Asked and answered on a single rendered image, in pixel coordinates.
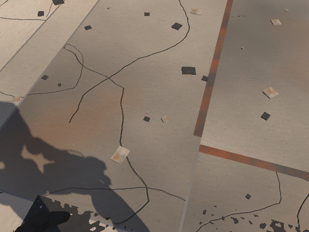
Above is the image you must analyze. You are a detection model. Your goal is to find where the robot left hand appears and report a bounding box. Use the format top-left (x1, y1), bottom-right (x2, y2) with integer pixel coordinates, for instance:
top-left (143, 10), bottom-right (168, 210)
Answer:
top-left (13, 211), bottom-right (70, 232)

